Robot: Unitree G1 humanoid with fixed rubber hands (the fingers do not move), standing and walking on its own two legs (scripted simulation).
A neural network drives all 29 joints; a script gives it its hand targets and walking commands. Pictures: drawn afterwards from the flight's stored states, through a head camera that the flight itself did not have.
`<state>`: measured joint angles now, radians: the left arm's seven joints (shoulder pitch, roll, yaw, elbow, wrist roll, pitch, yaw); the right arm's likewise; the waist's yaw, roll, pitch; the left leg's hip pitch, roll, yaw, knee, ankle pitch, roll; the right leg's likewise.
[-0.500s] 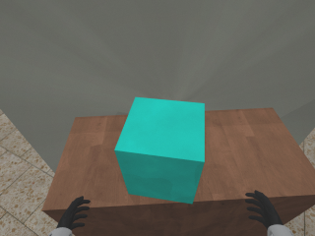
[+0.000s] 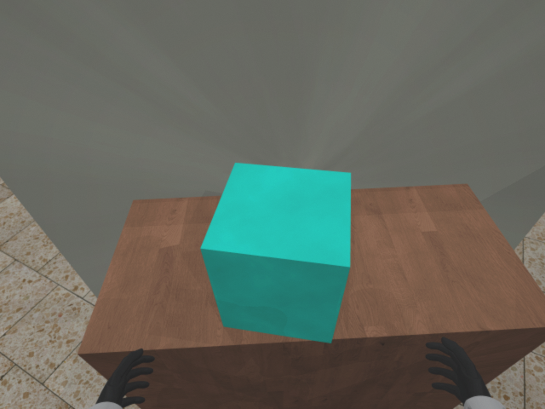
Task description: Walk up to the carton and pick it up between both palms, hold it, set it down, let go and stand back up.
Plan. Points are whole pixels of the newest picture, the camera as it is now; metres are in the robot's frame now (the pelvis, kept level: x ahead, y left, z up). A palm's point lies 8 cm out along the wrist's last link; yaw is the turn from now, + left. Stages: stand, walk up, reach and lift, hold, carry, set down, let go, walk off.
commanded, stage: stand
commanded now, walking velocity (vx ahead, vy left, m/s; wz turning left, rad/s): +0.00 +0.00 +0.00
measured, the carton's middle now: (283, 254) +0.39 -0.02 -0.02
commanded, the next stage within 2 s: none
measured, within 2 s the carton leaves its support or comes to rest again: neither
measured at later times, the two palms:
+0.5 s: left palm out of the picture +0.15 +0.26 -0.08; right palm out of the picture +0.12 -0.27 -0.07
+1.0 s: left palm out of the picture +0.14 +0.26 -0.08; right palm out of the picture +0.11 -0.27 -0.07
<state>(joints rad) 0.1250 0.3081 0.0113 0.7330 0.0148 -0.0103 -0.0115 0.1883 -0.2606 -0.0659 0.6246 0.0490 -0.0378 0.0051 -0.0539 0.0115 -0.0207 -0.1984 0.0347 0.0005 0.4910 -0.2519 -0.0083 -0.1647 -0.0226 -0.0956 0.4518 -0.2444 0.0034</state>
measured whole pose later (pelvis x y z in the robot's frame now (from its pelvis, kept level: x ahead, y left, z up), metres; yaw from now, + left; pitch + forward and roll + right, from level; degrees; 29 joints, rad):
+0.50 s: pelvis -0.02 +0.00 +0.00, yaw +0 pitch -4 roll -1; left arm 0.13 0.31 0.01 0.77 0.02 -0.01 -0.01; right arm 0.19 -0.26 -0.07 0.66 0.05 -0.04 0.01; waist -0.05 0.01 0.03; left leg -0.20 0.03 0.00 0.49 -0.23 -0.01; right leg -0.16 -0.02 -0.10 0.45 -0.22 0.00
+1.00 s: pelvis -0.02 +0.00 +0.00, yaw +0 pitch -4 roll -1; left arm 0.12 0.31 0.01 0.78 0.01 -0.01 -0.01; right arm 0.19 -0.26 -0.07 0.67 0.05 -0.04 0.01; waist -0.05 0.01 0.03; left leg -0.20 0.03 0.00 0.49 -0.23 -0.01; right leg -0.16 -0.02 -0.10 0.45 -0.22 0.00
